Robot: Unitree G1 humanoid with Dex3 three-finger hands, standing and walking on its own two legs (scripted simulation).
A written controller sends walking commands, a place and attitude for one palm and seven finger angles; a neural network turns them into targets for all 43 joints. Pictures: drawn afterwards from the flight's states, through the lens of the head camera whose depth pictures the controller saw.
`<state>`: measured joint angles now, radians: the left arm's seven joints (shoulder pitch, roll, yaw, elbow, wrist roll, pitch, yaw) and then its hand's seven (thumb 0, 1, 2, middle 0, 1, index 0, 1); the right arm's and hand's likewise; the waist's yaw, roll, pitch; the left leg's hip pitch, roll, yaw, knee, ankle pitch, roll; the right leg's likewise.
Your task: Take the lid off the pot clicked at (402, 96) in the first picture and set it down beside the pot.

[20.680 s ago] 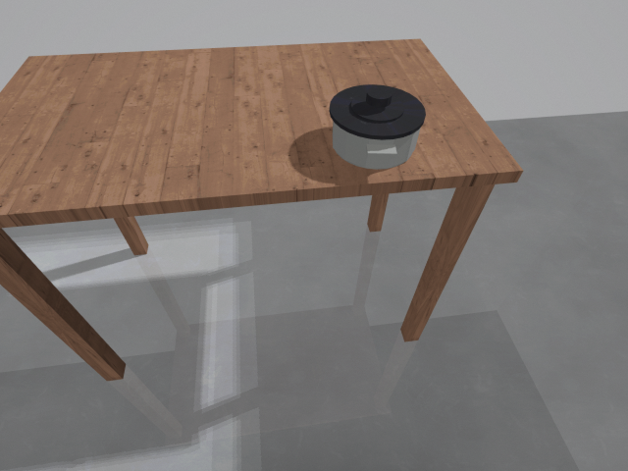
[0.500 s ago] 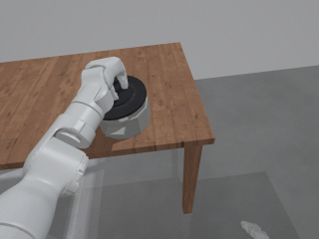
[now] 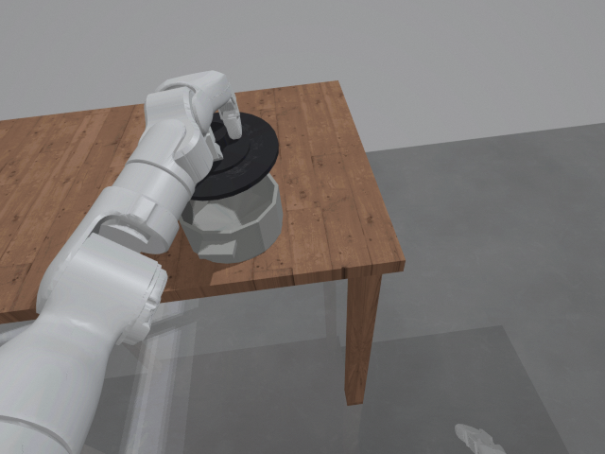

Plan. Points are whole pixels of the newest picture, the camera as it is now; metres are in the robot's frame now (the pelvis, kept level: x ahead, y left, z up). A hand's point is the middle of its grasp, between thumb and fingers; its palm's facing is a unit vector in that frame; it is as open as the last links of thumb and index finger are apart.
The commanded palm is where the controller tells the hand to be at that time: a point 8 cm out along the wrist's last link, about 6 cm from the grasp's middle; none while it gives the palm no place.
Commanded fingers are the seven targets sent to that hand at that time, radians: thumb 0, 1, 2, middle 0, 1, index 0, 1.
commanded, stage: lift the lid straight up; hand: left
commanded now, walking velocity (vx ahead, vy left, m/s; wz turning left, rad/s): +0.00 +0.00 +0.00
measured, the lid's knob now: (211, 137) +0.49 +0.13 +0.19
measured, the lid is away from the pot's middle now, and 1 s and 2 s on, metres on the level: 0.01 0.02 0.13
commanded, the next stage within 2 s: move the lid sideways beside the pot in 0.90 s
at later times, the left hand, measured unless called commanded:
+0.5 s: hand (185, 113) +0.46 +0.14 +0.25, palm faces -0.19 -0.08 -0.98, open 7.2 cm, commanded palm +0.44 +0.14 +0.32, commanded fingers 0.00 0.66 0.97 -0.83 -1.02 -0.89 -1.05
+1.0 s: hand (178, 97) +0.46 +0.14 +0.27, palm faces -0.18 -0.12 -0.98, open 7.2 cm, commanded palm +0.44 +0.14 +0.34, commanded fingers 0.00 0.66 0.97 -0.83 -1.02 -0.89 -1.05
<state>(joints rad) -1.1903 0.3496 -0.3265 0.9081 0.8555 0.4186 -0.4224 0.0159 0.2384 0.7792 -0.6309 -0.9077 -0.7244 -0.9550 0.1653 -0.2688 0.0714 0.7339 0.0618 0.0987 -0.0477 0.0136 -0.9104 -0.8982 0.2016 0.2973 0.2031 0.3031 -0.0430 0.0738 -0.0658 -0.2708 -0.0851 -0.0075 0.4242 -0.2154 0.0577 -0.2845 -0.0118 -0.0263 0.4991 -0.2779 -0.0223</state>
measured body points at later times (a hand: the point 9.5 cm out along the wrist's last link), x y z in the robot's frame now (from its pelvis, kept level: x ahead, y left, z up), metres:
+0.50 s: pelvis +0.00 +0.00 +0.00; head +0.00 -0.03 +0.45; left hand +0.46 +0.14 +0.30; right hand +0.14 -0.24 -0.12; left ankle +0.00 +0.09 -0.74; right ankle -0.02 -0.10 -0.74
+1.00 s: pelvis +0.00 +0.01 +0.00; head +0.01 -0.02 +0.45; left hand +0.47 +0.14 +0.32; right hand +0.12 -0.24 -0.13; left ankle +0.00 +0.09 -0.74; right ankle -0.02 -0.10 -0.74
